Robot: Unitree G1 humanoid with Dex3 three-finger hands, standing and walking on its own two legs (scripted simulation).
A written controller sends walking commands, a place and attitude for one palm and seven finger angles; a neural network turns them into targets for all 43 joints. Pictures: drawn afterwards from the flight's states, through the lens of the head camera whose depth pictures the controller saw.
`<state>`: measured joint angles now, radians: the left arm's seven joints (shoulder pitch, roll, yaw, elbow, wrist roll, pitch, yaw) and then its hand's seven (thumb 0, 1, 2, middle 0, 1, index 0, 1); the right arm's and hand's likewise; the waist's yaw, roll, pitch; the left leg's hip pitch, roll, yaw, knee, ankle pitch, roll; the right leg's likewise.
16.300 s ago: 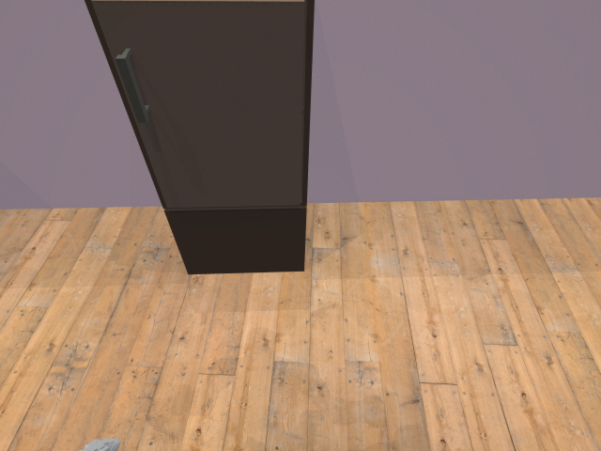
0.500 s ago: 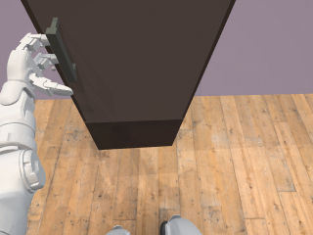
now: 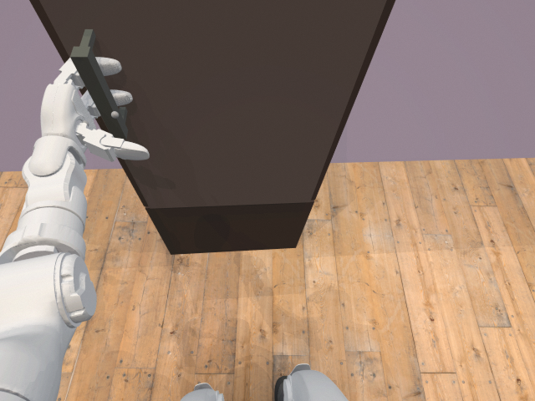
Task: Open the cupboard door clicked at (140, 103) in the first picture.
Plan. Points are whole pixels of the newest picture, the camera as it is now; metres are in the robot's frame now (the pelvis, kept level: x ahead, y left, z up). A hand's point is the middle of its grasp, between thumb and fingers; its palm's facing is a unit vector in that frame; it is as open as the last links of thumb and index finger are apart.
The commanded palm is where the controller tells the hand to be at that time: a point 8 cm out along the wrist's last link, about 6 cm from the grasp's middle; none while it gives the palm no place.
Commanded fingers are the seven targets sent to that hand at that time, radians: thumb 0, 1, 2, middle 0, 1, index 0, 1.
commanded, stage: slide the fingers in behind the handle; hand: left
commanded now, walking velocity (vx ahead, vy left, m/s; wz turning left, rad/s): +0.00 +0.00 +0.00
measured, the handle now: (105, 89) +0.56 +0.20 +0.10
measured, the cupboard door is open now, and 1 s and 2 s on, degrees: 0 0 19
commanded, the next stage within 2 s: close the thumb around the handle in 0.54 s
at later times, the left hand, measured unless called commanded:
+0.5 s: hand (116, 115) +0.51 +0.18 +0.10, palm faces -0.02 -1.00 -0.01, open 13.9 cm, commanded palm +0.48 +0.23 +0.10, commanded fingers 0.00 -0.50 0.30 -0.30 -1.20 -0.30 -1.20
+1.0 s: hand (115, 117) +0.50 +0.18 +0.10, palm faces -0.02 -1.00 +0.00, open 10.3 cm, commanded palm +0.48 +0.23 +0.10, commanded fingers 0.00 0.56 0.76 -0.38 -1.31 -0.38 -1.31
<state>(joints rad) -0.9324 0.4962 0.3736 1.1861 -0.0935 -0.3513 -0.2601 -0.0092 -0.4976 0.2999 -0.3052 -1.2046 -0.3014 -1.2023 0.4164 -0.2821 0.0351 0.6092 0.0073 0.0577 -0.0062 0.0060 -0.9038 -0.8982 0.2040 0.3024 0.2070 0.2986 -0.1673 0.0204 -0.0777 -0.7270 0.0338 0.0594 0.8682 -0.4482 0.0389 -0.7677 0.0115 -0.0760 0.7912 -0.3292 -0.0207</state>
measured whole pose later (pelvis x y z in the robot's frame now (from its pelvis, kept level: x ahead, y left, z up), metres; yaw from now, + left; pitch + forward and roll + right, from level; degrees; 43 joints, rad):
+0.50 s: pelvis +0.00 +0.00 +0.00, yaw +0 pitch +18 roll -2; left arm -0.92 0.49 0.37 1.19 -0.10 -0.36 -0.26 -0.01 -0.50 0.30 -0.30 -1.20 -0.30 -1.21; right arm 0.43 -0.28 0.03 0.62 0.01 0.05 -0.01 0.01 -0.90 -0.90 0.20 0.30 0.21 0.30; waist -0.17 0.02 -0.08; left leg -0.72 0.03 0.06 0.86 -0.45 0.04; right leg -0.77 0.01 -0.07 0.78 -0.33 -0.02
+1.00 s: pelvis +0.00 +0.01 +0.00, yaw +0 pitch +18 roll -2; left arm -0.94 0.47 0.35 1.20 -0.10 -0.37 -0.25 0.00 0.05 0.53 -0.34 -1.26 -0.34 -1.26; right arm 0.41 -0.28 0.03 0.62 0.00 0.05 0.00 0.01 -0.90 -0.90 0.20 0.30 0.21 0.30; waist -0.16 0.02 -0.08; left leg -0.73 0.02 0.06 0.88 -0.45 0.05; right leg -0.77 0.00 -0.07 0.80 -0.33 -0.01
